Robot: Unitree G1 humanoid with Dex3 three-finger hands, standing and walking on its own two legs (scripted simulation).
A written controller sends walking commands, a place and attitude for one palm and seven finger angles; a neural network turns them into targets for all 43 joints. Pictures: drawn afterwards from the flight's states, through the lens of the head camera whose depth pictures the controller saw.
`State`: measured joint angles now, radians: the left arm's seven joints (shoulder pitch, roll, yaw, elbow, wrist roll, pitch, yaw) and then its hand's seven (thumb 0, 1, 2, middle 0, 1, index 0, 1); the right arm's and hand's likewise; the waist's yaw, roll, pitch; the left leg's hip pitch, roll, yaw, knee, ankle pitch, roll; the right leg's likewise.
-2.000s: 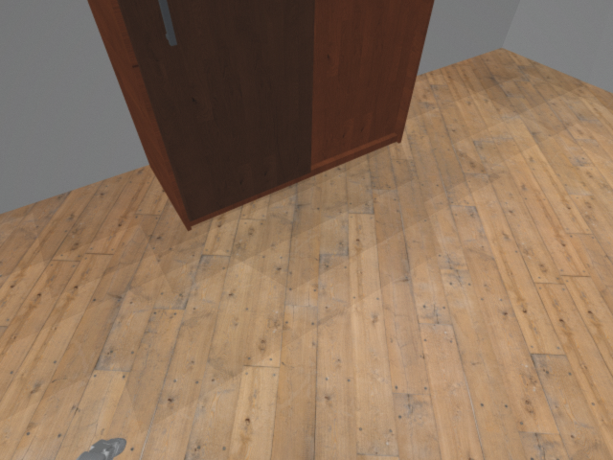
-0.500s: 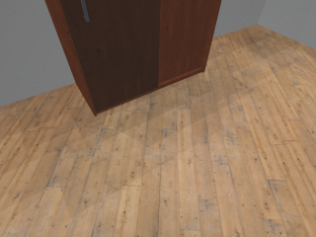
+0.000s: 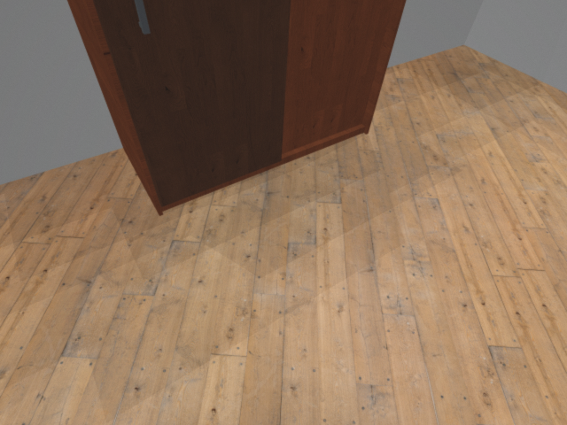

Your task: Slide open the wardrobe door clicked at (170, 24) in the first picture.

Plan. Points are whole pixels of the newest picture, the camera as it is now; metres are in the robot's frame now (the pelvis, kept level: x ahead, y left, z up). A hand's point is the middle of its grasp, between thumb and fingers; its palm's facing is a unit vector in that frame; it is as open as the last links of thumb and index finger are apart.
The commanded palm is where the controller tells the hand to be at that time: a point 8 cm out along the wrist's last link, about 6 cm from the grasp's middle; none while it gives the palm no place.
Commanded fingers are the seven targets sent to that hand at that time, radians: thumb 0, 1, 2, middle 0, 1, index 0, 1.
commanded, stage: walk to a spot facing it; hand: left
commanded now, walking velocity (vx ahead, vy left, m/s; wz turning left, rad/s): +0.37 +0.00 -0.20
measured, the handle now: out of the picture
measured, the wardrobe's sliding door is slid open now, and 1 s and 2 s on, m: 0.00 0.00 0.00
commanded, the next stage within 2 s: turn to face it in 1.24 s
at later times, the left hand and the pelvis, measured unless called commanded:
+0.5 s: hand (206, 299) +0.37 +0.18 -0.17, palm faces -0.17 -0.97 -0.18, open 7.4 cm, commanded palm none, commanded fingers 0.00 0.90 0.90 -0.20 -0.30 -0.20 -0.30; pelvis +0.23 +0.02 -0.01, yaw -9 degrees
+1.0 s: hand (206, 268) +0.44 +0.20 -0.16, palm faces -0.14 -0.98 -0.15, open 7.4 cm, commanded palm none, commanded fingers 0.00 0.90 0.90 -0.20 -0.30 -0.20 -0.30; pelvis +0.48 +0.03 +0.01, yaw -16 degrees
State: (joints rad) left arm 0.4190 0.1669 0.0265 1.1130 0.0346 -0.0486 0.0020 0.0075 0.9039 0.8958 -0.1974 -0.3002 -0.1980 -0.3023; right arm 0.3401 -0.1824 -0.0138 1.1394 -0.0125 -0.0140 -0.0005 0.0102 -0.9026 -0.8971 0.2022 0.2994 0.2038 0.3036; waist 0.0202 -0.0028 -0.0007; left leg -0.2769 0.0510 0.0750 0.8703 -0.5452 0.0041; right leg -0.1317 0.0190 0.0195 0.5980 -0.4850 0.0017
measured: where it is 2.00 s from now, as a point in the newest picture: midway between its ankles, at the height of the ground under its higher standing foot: (294, 323)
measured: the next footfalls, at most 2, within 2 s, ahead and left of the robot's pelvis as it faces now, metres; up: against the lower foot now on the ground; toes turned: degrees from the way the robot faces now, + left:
left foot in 0.08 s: +0.04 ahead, +0.11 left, +0.00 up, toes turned +5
right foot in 0.50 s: +0.37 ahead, -0.05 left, +0.00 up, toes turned -17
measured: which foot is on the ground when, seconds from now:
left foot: up 0.00-0.06, down 0.08-0.50, up 0.52-0.98, down 1.00-1.00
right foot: down 0.00-0.08, up 0.10-0.48, down 0.50-1.00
